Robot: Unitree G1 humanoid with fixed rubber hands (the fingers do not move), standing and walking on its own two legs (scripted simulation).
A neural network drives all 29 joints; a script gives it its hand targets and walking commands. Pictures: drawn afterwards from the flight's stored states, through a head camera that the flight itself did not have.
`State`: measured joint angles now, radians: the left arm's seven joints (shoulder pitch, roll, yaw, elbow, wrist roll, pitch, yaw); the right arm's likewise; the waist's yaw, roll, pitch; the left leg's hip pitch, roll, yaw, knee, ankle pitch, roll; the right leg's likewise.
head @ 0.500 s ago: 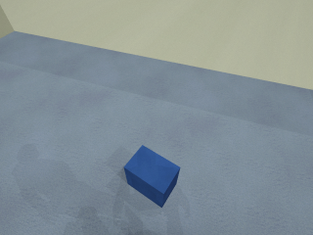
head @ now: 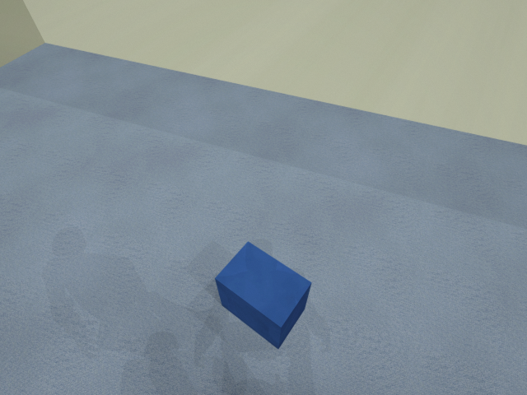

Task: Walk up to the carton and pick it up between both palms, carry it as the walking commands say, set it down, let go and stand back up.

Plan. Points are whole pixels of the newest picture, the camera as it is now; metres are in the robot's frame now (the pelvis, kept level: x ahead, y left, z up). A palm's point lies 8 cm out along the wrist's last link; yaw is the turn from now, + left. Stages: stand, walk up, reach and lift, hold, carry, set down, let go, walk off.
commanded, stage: walk up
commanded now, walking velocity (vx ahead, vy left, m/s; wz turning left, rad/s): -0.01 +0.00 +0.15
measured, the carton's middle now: (263, 295) +0.53 +0.00 -0.65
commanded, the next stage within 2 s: none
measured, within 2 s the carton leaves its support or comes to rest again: neither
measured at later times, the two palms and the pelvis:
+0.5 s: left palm out of the picture +0.02 +0.24 -0.15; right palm out of the picture +0.05 -0.23 -0.15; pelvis +0.02 -0.01 -0.01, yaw -1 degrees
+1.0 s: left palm out of the picture -0.01 +0.21 -0.16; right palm out of the picture +0.05 -0.22 -0.14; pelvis +0.01 -0.01 +0.00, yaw +5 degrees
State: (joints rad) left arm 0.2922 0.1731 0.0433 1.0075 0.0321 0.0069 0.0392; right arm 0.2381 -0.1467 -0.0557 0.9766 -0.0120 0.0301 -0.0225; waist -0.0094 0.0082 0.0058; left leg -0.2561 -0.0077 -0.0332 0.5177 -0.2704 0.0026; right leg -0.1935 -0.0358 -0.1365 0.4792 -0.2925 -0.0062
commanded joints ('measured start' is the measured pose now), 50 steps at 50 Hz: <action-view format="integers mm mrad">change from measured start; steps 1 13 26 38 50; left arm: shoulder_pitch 59 78 83 57 94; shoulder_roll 151 122 138 95 62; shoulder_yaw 32 26 23 8 25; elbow -47 -39 -52 2 36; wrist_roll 2 -7 -6 -13 10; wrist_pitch -13 -10 1 -15 -10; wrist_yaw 13 13 10 2 20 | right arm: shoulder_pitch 32 51 28 113 52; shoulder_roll -115 -114 -146 -125 -94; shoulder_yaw -25 -43 -44 -28 -44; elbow -67 -60 -86 13 70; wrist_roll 0 10 3 -1 14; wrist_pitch -18 -18 -1 -15 -17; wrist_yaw -5 -18 -24 -17 -45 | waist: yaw -6 18 53 -26 -6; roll -81 -7 9 -33 99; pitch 4 -18 3 2 -55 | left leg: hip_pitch -41 -16 -152 168 24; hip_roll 81 104 114 183 154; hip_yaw -4 -29 -117 34 27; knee -36 -34 -16 -107 -74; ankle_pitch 164 336 239 442 366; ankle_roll -3 7 42 4 35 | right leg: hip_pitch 59 95 102 -41 64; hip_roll -186 -150 -133 -153 -132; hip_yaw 128 68 126 24 99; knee -136 -44 15 -79 -12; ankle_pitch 263 357 222 338 223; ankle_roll -67 -50 -38 -4 0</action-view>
